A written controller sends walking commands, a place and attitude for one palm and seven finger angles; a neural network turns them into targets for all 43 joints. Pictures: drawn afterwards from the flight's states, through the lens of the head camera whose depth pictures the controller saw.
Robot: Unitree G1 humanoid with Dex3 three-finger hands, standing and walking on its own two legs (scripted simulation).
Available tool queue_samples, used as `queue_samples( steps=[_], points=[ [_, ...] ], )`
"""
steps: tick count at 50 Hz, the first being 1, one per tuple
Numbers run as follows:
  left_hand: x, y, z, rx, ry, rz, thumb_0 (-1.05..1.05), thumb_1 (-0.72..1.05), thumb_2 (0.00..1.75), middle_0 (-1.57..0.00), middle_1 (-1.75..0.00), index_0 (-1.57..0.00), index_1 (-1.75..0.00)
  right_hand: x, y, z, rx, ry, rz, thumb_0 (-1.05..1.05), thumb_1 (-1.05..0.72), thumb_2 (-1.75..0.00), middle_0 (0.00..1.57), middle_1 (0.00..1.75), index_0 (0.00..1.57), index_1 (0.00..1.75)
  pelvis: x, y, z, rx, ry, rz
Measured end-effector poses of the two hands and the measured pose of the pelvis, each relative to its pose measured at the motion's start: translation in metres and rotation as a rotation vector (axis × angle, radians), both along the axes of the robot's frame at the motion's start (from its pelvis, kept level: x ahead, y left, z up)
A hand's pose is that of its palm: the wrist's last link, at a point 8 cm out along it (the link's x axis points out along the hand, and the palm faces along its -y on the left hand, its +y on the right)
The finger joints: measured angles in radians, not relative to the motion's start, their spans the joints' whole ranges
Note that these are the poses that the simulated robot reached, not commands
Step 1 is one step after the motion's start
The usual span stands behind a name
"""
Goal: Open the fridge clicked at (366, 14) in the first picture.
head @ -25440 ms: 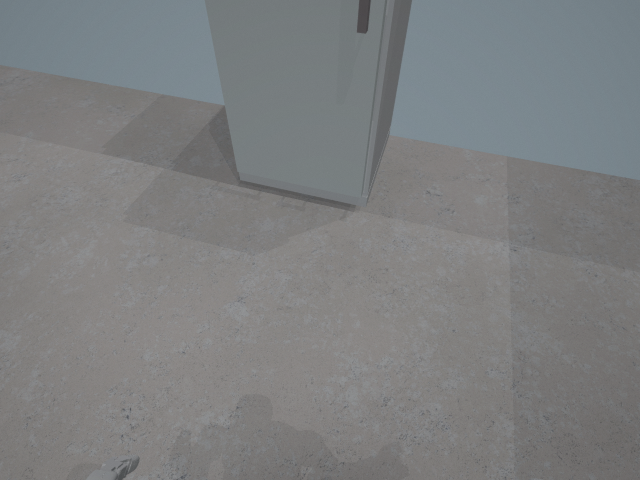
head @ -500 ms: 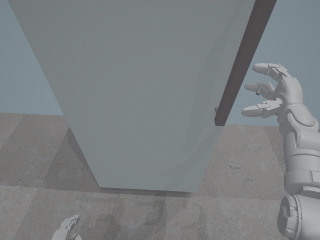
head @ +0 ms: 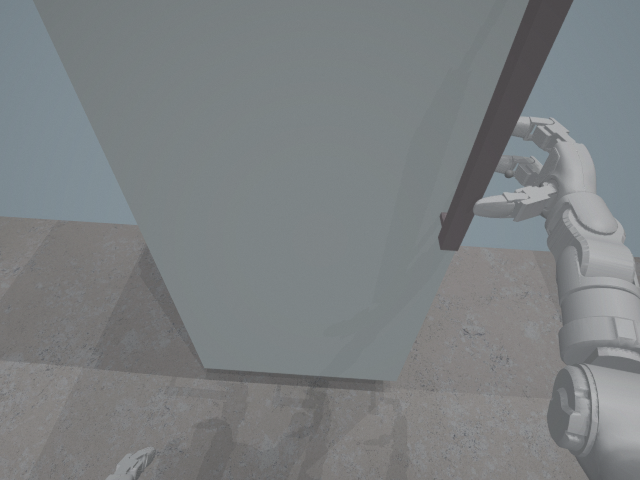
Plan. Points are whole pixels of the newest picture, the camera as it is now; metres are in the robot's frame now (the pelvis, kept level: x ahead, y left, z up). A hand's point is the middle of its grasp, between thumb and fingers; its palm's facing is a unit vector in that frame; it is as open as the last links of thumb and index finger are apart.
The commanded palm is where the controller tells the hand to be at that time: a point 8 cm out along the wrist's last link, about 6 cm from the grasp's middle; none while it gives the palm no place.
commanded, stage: feel for the door with the fingertips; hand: right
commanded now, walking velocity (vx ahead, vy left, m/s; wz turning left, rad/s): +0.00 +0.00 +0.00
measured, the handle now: (492, 116) +0.50 -0.15 +0.23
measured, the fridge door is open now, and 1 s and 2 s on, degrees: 0 0 0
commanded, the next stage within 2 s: slide the fingers in behind the handle in 0.22 s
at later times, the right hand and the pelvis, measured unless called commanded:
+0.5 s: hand (517, 171) +0.45 -0.18 +0.19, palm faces +0.02 +1.00 +0.00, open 14.0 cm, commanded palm +0.43 -0.24 +0.19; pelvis +0.00 +0.00 +0.00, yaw +1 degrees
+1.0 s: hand (505, 177) +0.44 -0.17 +0.19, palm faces +0.01 +1.00 +0.00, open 14.0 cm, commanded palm +0.42 -0.21 +0.19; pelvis +0.00 -0.01 +0.00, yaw +0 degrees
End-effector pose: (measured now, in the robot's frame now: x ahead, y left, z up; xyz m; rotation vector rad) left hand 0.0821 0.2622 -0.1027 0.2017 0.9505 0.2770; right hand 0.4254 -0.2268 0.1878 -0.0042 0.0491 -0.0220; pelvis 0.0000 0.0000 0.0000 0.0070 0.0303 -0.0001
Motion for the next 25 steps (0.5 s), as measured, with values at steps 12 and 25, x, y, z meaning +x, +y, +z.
queue_samples(
  steps=[12, 25],
  points=[
    [-0.021, 0.009, 0.0, 0.011, 0.024, 0.04, 0.01, 0.9, 0.9, -0.2, -0.3, -0.21, -0.3, 0.006, -0.004, 0.005, -0.012, -0.047, -0.004, -0.01, 0.5, -0.3, 0.3, 1.2, 0.3, 1.2, 0.0, 0.002, 0.0, 0.0, 0.01, 0.012],
    [-0.019, 0.002, 0.001, 0.004, 0.013, 0.033, 0.01, 0.9, 0.9, -0.2, -0.3, -0.21, -0.3, 0.004, -0.01, 0.001, 0.004, -0.047, 0.004, -0.01, 0.5, -0.3, 0.3, 1.2, 0.3, 1.2, -0.001, -0.003, -0.001, 0.002, 0.017, 0.015]
  ],
)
